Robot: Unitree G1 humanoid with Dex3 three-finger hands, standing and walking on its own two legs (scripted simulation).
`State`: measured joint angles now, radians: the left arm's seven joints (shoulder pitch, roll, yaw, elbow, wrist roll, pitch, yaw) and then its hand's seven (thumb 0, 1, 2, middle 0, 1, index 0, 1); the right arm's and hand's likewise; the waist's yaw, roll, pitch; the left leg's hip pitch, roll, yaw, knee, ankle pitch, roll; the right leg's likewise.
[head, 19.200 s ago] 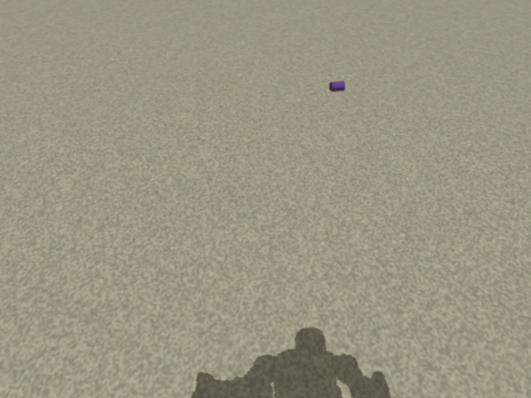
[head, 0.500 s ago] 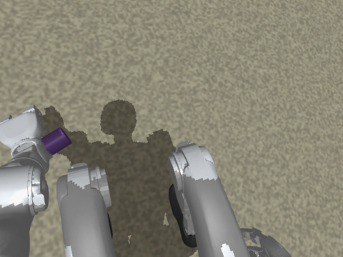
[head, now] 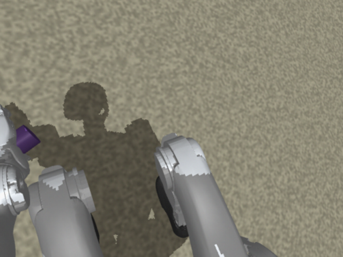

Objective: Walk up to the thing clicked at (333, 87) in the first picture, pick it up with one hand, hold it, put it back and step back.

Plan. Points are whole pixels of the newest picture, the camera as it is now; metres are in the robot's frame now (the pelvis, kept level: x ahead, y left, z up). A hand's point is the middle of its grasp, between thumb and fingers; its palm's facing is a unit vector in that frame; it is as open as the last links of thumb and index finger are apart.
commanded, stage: rest palm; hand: left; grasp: from above
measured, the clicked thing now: (15, 145) +0.40 +0.27 -0.28
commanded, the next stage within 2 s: close in 0.36 s
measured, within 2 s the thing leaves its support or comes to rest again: neither
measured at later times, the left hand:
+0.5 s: hand (8, 147) +0.39 +0.28 -0.25, palm faces -0.36 -0.25 -0.90, open 12.2 cm
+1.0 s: hand (6, 147) +0.39 +0.28 -0.25, palm faces -0.38 -0.24 -0.89, open 11.0 cm
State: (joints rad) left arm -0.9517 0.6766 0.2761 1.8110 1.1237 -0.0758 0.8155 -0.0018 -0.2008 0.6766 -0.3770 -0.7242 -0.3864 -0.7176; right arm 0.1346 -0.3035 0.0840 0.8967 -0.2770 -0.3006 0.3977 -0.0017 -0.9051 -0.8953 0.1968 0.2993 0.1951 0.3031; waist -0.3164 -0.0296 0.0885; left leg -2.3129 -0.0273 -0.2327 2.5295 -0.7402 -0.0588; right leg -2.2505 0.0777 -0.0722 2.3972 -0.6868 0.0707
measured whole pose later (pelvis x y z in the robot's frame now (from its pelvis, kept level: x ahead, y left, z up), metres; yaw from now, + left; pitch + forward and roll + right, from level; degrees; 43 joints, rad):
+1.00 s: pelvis -0.01 +0.01 +0.00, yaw -2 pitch +26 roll -13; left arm -0.97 0.76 0.18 1.85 1.07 -0.06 0.82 0.00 -0.02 0.56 -0.48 -0.64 -0.51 -0.62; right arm 0.10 -0.35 0.17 0.85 -0.26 -0.41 0.46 0.00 -0.89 -0.89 0.20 0.30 0.19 0.30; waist -0.34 -0.08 0.16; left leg -2.30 -0.03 -0.27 2.55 -0.72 -0.04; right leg -2.20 0.07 -0.11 2.38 -0.66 0.07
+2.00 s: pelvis -0.01 +0.01 +0.00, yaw -3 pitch +25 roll -14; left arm -0.97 0.79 0.16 1.84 1.06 -0.07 0.82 -0.01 0.28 0.21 -0.83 -0.34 -0.78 -0.29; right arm 0.10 -0.36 0.19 0.84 -0.25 -0.42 0.45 0.00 -0.89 -0.89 0.20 0.30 0.19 0.30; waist -0.35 -0.10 0.19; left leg -2.28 -0.02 -0.28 2.54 -0.72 -0.04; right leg -2.18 0.07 -0.13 2.35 -0.65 0.07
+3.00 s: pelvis -0.01 +0.00 +0.03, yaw +1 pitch +34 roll -10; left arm -0.87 0.53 0.09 1.54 1.00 0.08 0.64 0.00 0.23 0.16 -0.96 -0.17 -0.91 -0.16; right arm 0.10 -0.33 0.05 0.85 -0.17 -0.29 0.38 0.00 -0.90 -0.89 0.20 0.30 0.19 0.30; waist -0.24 0.02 -0.07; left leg -2.29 -0.01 -0.18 2.40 -0.71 -0.03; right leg -2.22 0.04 -0.05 2.28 -0.66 0.05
